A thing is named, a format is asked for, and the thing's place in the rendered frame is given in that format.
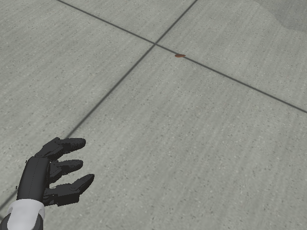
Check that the robot left hand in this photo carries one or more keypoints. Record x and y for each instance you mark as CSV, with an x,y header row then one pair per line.
x,y
39,173

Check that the robot left forearm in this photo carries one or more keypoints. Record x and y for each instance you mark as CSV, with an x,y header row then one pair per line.
x,y
24,214

